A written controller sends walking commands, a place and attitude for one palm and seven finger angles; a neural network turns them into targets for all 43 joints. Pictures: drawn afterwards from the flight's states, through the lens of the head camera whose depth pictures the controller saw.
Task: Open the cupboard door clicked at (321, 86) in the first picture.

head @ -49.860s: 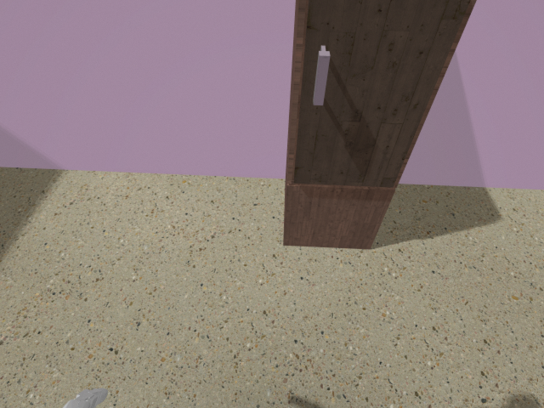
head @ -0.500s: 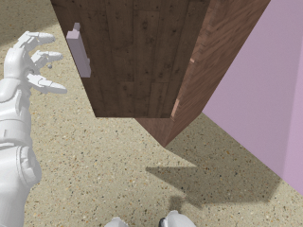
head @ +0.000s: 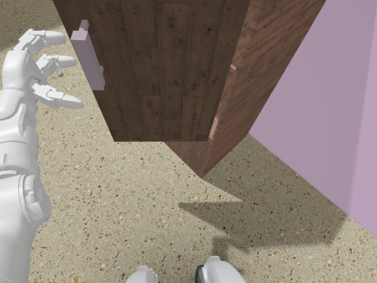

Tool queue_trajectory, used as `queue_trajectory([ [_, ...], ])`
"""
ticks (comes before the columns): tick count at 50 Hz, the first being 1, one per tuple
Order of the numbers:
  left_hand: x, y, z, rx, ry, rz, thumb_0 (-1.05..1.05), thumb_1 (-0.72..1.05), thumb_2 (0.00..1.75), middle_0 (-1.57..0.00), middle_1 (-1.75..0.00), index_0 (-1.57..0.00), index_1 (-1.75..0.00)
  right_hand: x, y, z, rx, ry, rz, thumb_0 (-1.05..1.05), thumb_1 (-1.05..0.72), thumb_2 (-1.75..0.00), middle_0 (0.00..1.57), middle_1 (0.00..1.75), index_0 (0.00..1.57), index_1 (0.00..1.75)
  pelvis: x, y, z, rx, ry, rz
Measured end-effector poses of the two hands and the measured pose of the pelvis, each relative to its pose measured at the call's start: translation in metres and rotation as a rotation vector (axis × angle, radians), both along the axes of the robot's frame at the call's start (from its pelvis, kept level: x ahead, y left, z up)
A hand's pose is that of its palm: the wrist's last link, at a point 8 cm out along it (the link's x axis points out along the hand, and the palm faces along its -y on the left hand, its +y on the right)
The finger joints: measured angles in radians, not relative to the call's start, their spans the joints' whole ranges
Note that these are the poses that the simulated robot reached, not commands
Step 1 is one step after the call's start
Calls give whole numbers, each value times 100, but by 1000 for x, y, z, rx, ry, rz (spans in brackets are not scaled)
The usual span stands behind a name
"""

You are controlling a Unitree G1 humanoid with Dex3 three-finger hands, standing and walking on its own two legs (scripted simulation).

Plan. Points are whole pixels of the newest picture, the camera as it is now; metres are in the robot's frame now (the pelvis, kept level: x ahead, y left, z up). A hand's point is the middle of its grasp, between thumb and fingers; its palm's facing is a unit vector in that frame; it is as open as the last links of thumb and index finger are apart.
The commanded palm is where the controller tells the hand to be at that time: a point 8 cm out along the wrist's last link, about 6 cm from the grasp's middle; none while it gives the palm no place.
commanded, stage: slide the fingers in behind the handle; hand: left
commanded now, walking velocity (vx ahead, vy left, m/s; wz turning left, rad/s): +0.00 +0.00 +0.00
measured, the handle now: (91, 56) +0.56 +0.16 +0.11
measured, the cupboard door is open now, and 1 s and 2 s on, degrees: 48 48 48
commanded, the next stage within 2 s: close the thumb around the handle in 1.42 s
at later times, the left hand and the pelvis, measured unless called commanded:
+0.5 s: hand (77, 76) +0.50 +0.18 +0.11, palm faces -0.05 -1.00 +0.00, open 14.0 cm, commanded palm +0.48 +0.23 +0.11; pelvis +0.00 +0.00 +0.00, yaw +0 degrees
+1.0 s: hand (99, 74) +0.51 +0.14 +0.11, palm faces -0.06 -1.00 +0.00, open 14.0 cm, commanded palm +0.49 +0.19 +0.11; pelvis +0.00 +0.00 +0.00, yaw +0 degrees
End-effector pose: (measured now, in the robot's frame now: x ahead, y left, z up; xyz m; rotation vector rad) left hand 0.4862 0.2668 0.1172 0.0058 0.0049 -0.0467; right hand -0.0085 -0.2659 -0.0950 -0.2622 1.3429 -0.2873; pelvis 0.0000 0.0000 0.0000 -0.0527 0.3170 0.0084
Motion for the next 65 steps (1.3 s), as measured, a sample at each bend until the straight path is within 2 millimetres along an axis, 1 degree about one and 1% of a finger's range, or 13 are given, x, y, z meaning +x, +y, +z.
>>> queue_trajectory([
  [5,1,-8,-1,-9,3,-5,-1,-50,30,-30,-120,-30,-120,-7,-1,1,3,9,-17,0,-90,-90,20,30,21,30,1,-1,1,1,-2,-7],
  [10,0,-15,-1,-1,1,-1,-1,-50,30,-30,-120,-30,-120,-8,-1,1,10,0,-25,0,-90,-90,20,30,21,30,1,-2,2,4,-7,-11],
  [21,-6,-25,-2,1,7,3,-1,-50,30,-30,-120,-30,-120,8,1,-1,24,-53,-6,0,-90,-90,20,30,21,30,1,-3,2,7,-21,-7],
  [29,-3,-36,-3,-6,3,-2,-1,-50,30,-30,-120,-30,-120,14,0,-3,26,-67,13,0,-90,-90,20,30,21,30,-1,-2,1,9,-17,-3],
  [41,4,-50,-7,-4,8,-4,-1,-50,30,-30,-120,-30,-120,5,2,-4,34,-39,0,0,-90,-90,20,30,21,30,1,-2,0,10,-9,-5],
  [51,6,-70,-7,-6,8,-8,-1,-50,30,-30,-120,-30,-120,1,5,-7,59,-27,-13,0,-90,-90,20,30,21,30,4,-3,2,15,-13,-8],
  [57,6,-71,-6,5,9,15,-1,-50,30,-31,-120,-31,-121,5,4,-8,64,-41,-10,0,-90,-90,20,30,21,30,3,-6,2,19,-16,-9],
  [65,6,-70,-7,1,14,11,-1,-50,30,-30,-120,-31,-121,7,-3,-7,50,-52,-5,0,-90,-90,20,30,21,30,1,-9,2,20,-14,-9],
])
